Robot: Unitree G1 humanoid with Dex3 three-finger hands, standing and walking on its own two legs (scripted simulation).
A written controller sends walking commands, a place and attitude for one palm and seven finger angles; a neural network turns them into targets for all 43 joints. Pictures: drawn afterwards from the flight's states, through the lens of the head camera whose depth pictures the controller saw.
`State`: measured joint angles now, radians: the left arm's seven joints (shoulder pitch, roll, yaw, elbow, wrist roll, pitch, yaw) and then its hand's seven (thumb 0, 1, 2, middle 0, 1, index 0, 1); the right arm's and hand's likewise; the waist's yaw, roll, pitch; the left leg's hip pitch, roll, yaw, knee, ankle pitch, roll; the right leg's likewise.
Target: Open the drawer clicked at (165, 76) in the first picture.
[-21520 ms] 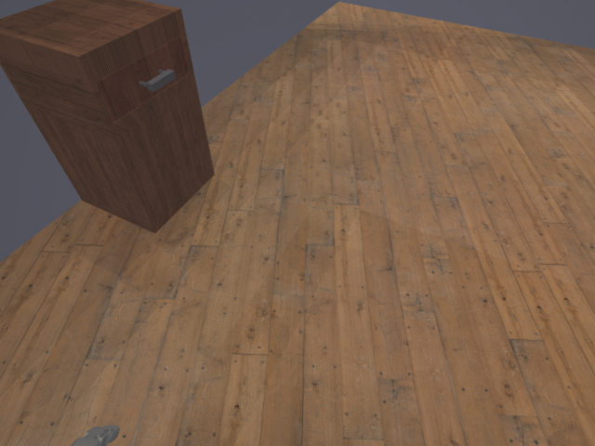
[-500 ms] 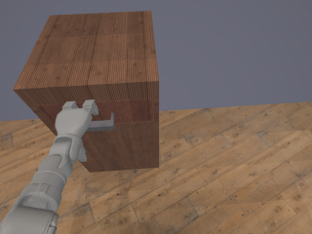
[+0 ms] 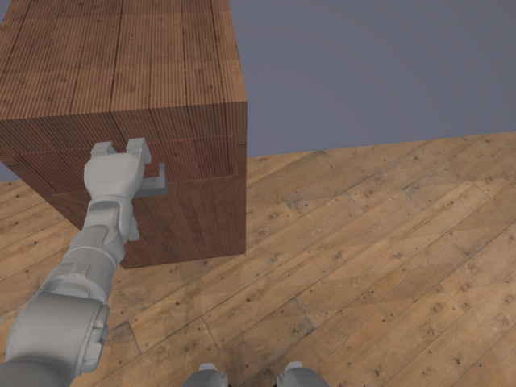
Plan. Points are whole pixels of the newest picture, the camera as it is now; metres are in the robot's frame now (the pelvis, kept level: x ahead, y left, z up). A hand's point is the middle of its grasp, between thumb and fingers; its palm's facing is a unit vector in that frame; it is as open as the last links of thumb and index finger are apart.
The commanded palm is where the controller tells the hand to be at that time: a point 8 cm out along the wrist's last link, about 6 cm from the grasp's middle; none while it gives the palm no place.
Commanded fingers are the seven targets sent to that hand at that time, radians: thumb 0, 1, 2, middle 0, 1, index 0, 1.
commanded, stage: move the hooked fingers above the handle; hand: left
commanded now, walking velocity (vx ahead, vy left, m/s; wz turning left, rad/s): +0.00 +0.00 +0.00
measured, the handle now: (137, 179) +0.51 +0.22 -0.09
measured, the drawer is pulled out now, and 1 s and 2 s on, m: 0.00 0.00 0.00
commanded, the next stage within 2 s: lower the fingers behind the handle in 0.72 s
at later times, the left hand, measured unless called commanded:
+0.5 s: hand (128, 192) +0.45 +0.21 -0.03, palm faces -0.08 -0.06 -0.99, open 13.8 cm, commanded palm +0.44 +0.21 +0.03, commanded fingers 0.00 -0.50 0.30 -0.30 -1.20 -0.30 -1.20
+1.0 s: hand (132, 196) +0.44 +0.20 -0.03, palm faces -0.07 -0.05 -1.00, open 13.8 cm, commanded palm +0.42 +0.20 +0.02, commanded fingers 0.00 -0.50 0.30 -0.30 -1.20 -0.30 -1.20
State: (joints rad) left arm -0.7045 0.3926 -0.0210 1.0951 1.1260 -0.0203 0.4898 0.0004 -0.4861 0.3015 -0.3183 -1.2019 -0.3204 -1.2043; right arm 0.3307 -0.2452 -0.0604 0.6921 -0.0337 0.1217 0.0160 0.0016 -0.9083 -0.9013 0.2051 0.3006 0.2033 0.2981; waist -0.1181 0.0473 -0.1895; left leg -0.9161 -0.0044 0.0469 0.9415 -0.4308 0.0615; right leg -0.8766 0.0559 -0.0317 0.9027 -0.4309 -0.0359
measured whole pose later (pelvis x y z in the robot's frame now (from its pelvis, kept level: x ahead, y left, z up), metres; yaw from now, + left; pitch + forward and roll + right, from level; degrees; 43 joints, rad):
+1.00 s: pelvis +0.00 +0.00 +0.00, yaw +0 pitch +22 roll -2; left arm -0.69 0.36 -0.04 1.09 1.11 0.01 0.50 0.00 -0.49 0.30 -0.32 -1.20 -0.32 -1.20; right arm 0.32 -0.23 -0.05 0.68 -0.03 0.12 0.01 0.00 -0.91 -0.90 0.21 0.30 0.20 0.30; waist -0.11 0.05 -0.19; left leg -0.91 0.00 0.05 0.94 -0.43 0.06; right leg -0.87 0.06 -0.03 0.90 -0.43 -0.04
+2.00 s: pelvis -0.04 +0.00 -0.05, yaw +0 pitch +28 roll -3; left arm -0.87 0.42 -0.08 1.20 1.12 0.05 0.54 0.00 -0.49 0.30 -0.31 -1.41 -0.32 -1.20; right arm 0.30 -0.25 -0.01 0.68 -0.03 0.07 0.01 0.00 -0.91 -0.90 0.21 0.30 0.20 0.30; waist -0.14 0.06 -0.23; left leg -1.24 0.00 0.03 1.22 -0.48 0.07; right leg -1.18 0.05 -0.07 1.17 -0.48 -0.04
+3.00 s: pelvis -0.01 +0.00 -0.05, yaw -1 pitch +30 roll -3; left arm -0.74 0.40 -0.01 1.10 1.13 0.01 0.56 0.00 0.37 0.67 -0.32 -1.27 -0.35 -1.26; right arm 0.27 -0.24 -0.04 0.69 -0.05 0.09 0.03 0.00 -0.91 -0.90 0.21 0.30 0.20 0.30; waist -0.12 0.06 -0.21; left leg -1.20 0.01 0.03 1.20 -0.52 0.06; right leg -1.15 0.07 -0.06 1.14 -0.51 -0.04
